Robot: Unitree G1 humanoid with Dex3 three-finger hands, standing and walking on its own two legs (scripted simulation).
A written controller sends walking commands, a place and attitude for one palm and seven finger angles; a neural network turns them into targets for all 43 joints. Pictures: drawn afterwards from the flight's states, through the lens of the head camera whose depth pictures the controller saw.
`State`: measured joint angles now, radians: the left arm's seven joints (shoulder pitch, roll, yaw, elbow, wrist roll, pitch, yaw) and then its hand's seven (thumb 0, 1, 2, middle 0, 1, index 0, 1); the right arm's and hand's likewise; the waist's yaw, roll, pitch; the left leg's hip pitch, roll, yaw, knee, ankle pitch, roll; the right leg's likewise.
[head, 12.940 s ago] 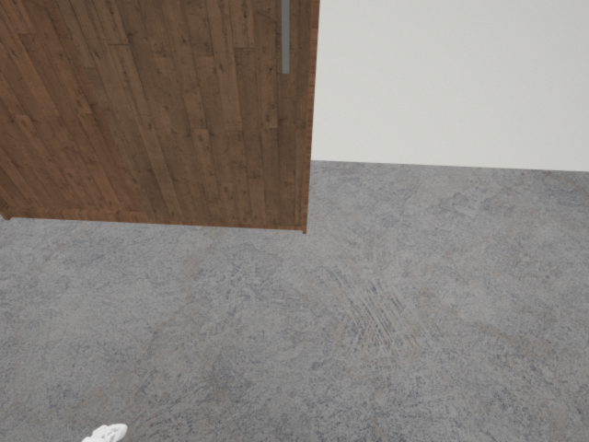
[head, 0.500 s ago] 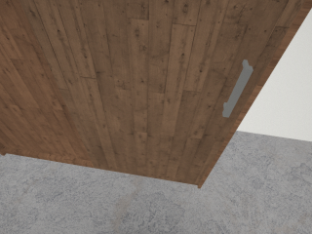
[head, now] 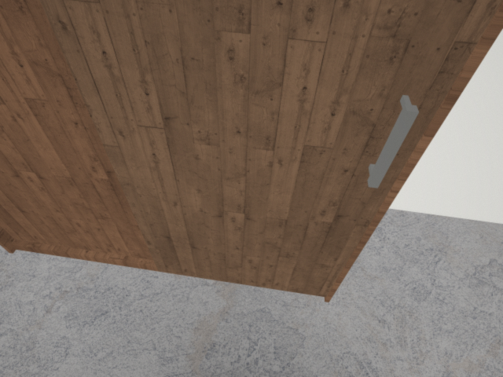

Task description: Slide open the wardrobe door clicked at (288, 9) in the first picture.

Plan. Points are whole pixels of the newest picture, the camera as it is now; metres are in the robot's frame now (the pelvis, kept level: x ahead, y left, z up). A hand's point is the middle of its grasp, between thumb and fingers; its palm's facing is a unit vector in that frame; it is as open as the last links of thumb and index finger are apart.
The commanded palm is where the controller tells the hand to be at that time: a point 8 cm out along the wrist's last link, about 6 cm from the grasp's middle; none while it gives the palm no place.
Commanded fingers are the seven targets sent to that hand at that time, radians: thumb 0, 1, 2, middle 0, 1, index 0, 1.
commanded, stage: come to a stop and stand still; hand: right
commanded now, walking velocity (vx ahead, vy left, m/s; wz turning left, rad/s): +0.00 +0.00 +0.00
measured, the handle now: (388, 144) +0.52 -0.23 +0.10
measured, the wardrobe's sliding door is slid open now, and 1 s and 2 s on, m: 0.00 0.00 0.00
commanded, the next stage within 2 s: look again from close up in 0.20 s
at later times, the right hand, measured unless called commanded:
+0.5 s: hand out of the picture +0.03 -0.19 -0.17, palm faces +0.00 +0.98 -0.22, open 7.4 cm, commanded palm none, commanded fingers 0.00 -0.90 -0.90 0.20 0.30 0.20 0.30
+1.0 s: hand out of the picture +0.04 -0.20 -0.17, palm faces +0.00 +0.97 -0.23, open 7.4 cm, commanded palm none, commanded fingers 0.00 -0.90 -0.90 0.20 0.30 0.20 0.30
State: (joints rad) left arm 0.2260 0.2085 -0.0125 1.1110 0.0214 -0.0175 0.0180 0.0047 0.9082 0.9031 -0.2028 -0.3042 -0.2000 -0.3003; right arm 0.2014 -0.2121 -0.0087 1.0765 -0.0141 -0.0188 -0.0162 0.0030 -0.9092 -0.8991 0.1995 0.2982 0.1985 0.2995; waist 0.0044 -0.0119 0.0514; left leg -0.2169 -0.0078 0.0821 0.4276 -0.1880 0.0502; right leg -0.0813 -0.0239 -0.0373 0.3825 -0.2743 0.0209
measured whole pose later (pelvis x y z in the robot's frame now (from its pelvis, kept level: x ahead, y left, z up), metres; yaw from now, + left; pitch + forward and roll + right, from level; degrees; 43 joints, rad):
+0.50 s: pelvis +0.00 +0.00 +0.00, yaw +0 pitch -1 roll +0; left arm 0.26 0.19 -0.01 1.13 0.02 -0.02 0.02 0.01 0.91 0.90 -0.20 -0.30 -0.20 -0.30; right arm 0.22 -0.20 -0.01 1.09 -0.01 -0.02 -0.02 0.00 -0.91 -0.90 0.20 0.30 0.20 0.30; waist 0.00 0.01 0.05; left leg -0.22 -0.01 0.08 0.42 -0.19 0.05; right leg -0.09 -0.03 -0.04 0.38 -0.28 0.02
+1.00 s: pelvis +0.01 -0.01 +0.00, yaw +0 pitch -1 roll +0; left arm 0.23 0.20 -0.01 1.12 0.02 -0.02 0.02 0.00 0.91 0.90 -0.20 -0.30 -0.20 -0.30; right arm 0.21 -0.22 -0.01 1.09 -0.02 -0.02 -0.02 0.00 -0.91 -0.90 0.20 0.30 0.20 0.30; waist 0.00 0.01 0.05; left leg -0.21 -0.01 0.08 0.42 -0.19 0.04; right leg -0.07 -0.02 -0.04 0.37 -0.28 0.01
